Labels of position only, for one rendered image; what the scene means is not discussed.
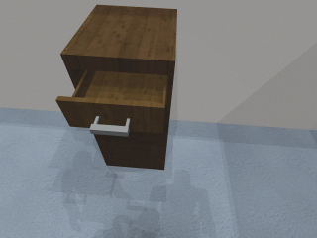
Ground cabinet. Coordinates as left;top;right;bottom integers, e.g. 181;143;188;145
60;4;177;170

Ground drawer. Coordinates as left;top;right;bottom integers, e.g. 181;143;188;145
56;70;167;134

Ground handle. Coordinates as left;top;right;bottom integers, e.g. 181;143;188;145
89;116;131;137

